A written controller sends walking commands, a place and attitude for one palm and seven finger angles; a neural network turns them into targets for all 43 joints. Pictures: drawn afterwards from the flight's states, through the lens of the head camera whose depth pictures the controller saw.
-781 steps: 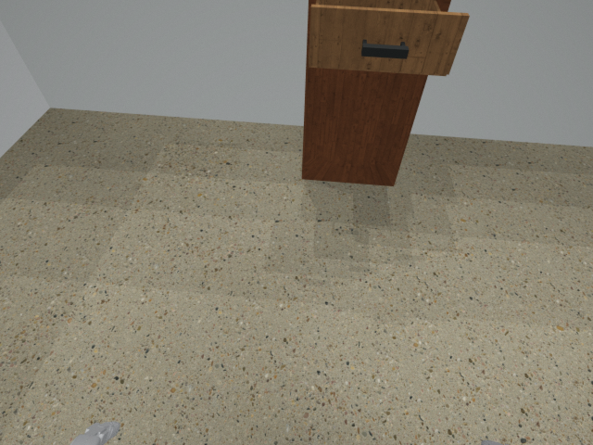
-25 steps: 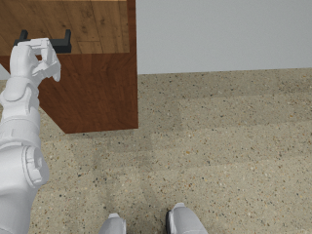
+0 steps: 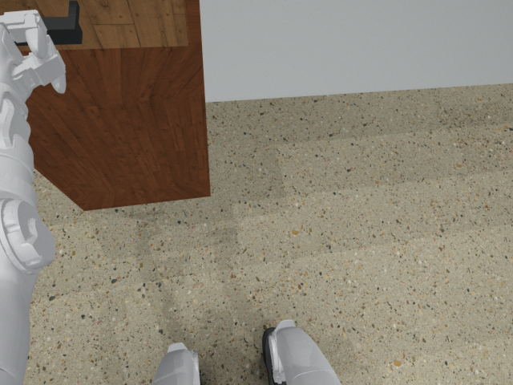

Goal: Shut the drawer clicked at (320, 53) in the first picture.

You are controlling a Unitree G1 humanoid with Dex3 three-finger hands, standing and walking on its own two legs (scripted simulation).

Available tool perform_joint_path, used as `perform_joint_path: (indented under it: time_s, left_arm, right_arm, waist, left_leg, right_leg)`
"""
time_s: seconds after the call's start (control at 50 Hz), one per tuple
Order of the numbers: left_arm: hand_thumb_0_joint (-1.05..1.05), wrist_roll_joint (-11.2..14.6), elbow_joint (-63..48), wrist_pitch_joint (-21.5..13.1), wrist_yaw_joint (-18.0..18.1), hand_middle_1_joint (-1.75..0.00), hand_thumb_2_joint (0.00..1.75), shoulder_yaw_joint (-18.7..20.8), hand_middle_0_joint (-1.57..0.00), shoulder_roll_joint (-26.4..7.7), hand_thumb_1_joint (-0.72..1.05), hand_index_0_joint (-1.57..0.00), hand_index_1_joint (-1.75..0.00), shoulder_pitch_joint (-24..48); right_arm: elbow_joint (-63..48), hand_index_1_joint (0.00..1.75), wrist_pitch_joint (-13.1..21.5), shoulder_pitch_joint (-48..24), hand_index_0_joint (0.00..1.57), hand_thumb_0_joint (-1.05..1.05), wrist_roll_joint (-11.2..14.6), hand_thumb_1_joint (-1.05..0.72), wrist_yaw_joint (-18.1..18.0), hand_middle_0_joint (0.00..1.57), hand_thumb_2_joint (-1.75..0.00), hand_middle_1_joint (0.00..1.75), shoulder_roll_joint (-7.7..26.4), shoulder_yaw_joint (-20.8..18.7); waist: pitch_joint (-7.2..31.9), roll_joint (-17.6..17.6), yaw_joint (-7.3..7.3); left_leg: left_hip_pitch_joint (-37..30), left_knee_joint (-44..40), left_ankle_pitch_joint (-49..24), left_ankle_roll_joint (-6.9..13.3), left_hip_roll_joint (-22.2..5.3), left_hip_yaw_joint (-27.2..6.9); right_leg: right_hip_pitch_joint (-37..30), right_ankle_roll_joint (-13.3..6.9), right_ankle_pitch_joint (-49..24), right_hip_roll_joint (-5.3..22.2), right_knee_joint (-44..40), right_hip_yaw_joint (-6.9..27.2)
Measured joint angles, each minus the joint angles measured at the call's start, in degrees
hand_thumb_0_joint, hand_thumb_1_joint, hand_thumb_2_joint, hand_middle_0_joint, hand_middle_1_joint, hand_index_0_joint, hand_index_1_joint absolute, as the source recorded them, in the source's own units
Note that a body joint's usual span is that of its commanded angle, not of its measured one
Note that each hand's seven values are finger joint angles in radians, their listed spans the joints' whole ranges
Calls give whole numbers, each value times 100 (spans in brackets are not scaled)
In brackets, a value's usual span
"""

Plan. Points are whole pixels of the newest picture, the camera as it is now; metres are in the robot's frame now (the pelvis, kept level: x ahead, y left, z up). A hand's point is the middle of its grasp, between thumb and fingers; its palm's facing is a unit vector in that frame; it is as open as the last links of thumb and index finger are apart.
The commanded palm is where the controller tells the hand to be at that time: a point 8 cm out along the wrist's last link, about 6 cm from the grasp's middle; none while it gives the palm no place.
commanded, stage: push the drawer shut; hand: left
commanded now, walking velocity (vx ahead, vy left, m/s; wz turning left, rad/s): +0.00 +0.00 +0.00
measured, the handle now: (31, 20) +0.64 +0.24 +0.10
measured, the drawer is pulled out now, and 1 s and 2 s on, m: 0.01 0.00 0.00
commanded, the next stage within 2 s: pull the fist back off the drawer in 0.32 s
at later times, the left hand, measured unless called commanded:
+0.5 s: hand (47, 49) +0.58 +0.21 +0.10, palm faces +0.02 -1.00 -0.04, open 3.3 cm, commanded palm +0.60 +0.23 +0.10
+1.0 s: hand (56, 55) +0.57 +0.20 +0.10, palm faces +0.03 -1.00 -0.02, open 3.3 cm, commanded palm +0.53 +0.25 +0.10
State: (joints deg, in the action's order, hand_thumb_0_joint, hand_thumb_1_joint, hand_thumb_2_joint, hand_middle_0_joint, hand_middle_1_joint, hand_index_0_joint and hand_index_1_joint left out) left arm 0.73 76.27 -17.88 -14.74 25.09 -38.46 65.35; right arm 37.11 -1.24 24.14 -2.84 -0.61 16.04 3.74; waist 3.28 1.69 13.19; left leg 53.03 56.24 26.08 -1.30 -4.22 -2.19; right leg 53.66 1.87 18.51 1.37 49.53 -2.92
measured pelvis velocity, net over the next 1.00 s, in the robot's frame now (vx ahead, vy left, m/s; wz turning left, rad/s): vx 0.01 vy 0.01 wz -0.03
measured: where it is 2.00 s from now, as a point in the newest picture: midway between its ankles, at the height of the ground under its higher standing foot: outside the picture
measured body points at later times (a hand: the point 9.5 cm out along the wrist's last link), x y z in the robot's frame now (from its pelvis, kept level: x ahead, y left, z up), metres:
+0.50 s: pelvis -0.01 +0.00 -0.01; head +0.17 +0.03 +0.41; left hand +0.57 +0.27 +0.11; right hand -0.06 -0.25 -0.10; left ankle -0.01 +0.13 -0.68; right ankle +0.04 -0.15 -0.68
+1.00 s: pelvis +0.01 +0.01 +0.00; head +0.17 +0.02 +0.42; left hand +0.56 +0.26 +0.10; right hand -0.04 -0.25 -0.10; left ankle -0.01 +0.13 -0.68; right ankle +0.04 -0.15 -0.68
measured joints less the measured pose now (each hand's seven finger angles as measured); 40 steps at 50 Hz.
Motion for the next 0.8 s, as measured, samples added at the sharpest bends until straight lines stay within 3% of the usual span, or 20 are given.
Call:
perform_joint_path:
  time_s: [0.12, 0.3, 0.54, 0.8]
  left_arm:
    - [7, -144, 172, 84, -32, -160, 94, 106, -140, -297, 81, -140, -160, 265]
    - [5, -166, 347, 176, -149, -160, 95, -93, -140, -503, 70, -140, -160, 595]
    - [7, -119, 363, 324, -9, -160, 97, -356, -140, -524, 68, -140, -160, 857]
    - [6, -194, 135, 304, 34, -160, 96, -85, -140, -403, 75, -140, -160, 611]
  right_arm:
    - [-52, 29, -51, 58, 21, 0, -31, -90, 15, 21, -90, 30, 4, 39]
    - [-5, 29, -85, 191, 21, 0, -33, -90, 12, 21, -90, 30, -22, 104]
    - [53, 29, 112, 145, 21, 0, -56, -90, -12, 21, -90, 30, 0, 158]
    - [-122, 29, 14, 154, 21, 0, -83, -90, 109, 21, -90, 30, -32, 120]
  waist:
    - [-22, 22, 139]
    - [-29, 48, 160]
    - [-1, 46, 215]
    - [-20, 33, 187]
  left_leg:
    - [146, 60, 26, 4, -37, -5]
    - [385, 154, 15, 8, -12, -98]
    - [604, 251, -31, 11, 21, -176]
    - [506, 233, -19, 22, -14, -97]
  right_leg:
    - [129, 1, -13, -39, 3, 0]
    - [295, 8, -26, -19, 31, -81]
    - [454, 7, -73, 6, 75, -145]
    - [403, 11, -90, -31, 65, -65]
